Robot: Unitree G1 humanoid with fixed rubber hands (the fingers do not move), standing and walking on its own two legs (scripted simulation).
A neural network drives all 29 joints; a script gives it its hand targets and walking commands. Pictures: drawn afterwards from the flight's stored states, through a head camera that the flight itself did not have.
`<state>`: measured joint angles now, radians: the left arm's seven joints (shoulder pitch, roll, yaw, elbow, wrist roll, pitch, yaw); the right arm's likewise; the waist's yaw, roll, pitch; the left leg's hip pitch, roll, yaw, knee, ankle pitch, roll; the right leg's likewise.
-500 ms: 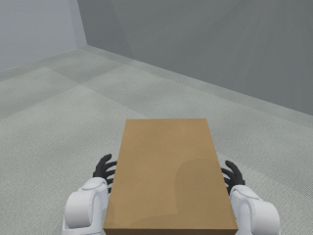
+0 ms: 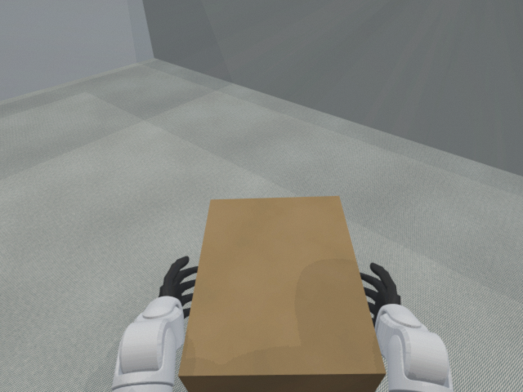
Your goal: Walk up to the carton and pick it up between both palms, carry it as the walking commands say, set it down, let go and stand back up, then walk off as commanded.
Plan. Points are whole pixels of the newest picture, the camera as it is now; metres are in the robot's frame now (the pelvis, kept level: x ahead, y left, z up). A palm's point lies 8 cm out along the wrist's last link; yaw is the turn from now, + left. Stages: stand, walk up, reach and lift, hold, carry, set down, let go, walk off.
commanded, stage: carry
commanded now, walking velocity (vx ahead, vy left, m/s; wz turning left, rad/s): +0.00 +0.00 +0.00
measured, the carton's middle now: (277, 310) +0.29 -0.01 -0.02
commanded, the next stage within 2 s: none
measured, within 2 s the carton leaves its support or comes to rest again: neither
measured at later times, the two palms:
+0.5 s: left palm (151, 350) +0.19 +0.16 +0.06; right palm (398, 375) +0.16 -0.16 +0.05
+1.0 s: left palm (157, 385) +0.15 +0.15 +0.04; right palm out of the picture +0.12 -0.17 +0.04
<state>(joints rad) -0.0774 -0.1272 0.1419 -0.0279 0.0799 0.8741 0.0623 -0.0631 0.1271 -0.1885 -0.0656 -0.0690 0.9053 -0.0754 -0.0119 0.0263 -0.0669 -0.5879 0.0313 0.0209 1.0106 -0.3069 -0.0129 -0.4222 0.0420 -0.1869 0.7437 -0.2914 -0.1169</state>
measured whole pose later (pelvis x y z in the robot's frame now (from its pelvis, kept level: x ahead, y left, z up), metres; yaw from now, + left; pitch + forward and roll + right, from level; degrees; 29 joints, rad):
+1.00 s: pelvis -0.14 +0.00 +0.01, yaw -4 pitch +0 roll +1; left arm -0.17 -0.08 0.15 0.04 0.12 0.83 0.00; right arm -0.09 0.13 -0.16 0.02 -0.11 0.76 -0.06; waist 0.01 -0.04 -0.01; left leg -0.39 0.00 0.14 0.68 -0.34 0.09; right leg -0.61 0.01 -0.14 0.73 -0.29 0.03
